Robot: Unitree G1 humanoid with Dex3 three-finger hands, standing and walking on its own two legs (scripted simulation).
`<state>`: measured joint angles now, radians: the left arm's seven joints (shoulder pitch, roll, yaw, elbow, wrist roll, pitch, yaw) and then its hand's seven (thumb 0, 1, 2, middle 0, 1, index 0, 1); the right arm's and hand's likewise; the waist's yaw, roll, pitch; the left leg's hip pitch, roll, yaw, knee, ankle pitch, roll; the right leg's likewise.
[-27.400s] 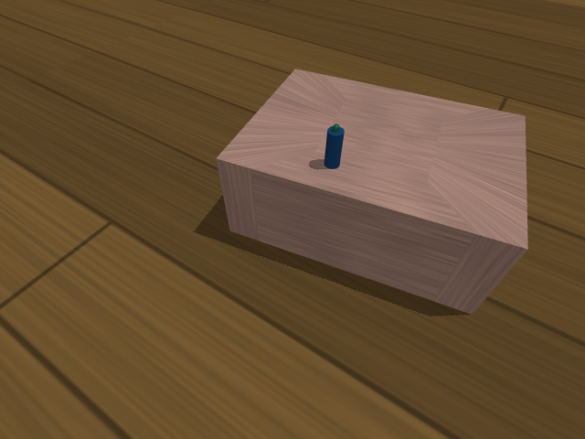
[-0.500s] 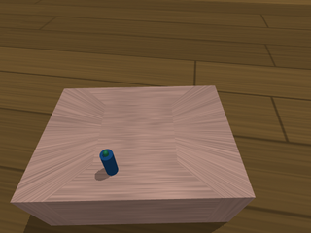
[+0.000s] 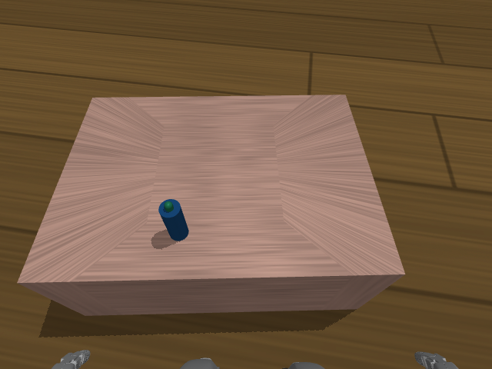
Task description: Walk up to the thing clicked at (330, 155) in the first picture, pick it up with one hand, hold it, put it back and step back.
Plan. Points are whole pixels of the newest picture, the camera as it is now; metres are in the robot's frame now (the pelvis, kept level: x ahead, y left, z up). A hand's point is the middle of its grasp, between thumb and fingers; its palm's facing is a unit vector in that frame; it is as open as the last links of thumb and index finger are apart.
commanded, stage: step back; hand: left
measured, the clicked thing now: (173, 219) +0.51 +0.19 -0.26
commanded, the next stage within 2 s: none
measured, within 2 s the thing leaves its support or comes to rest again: neither
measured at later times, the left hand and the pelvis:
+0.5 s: hand out of the picture +0.03 +0.29 -0.17, palm faces -0.09 -0.92 -0.38, open 7.4 cm; pelvis -0.09 +0.03 -0.02, yaw -4 degrees
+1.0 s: hand out of the picture -0.09 +0.32 -0.16, palm faces -0.01 -0.94 -0.35, open 7.4 cm; pelvis -0.21 +0.05 +0.00, yaw -1 degrees
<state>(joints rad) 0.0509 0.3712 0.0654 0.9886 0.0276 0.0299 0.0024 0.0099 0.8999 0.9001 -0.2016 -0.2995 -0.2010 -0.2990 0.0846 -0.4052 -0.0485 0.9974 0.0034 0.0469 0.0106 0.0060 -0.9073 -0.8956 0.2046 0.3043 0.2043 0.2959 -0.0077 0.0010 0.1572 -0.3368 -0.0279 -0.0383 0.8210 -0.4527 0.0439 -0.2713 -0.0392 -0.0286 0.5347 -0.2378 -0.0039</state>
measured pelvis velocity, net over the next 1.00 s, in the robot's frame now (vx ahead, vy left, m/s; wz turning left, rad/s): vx -0.21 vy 0.05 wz -0.02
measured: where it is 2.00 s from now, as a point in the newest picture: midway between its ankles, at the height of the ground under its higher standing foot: outside the picture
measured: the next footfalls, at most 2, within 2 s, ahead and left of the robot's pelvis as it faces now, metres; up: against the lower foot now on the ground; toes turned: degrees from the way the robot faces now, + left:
right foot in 0.50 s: -0.07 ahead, -0.09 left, +0.00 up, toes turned -1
left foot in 0.82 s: -0.14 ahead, +0.15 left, +0.00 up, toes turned -3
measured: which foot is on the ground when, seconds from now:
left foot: down 0.00-0.52, up 0.54-0.80, down 0.82-1.00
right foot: down 0.00-0.08, up 0.10-0.48, down 0.50-0.84, up 0.86-1.00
